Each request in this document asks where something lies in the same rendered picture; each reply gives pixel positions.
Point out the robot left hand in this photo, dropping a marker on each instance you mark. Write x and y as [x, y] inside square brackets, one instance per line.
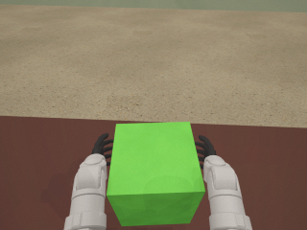
[99, 147]

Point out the carton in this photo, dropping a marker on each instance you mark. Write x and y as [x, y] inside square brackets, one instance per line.
[155, 174]

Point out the robot left forearm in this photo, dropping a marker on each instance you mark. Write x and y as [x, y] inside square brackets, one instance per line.
[87, 210]

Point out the robot right hand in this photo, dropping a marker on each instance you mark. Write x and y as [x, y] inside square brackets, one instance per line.
[207, 150]

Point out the robot right forearm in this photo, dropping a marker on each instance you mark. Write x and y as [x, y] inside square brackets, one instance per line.
[224, 195]

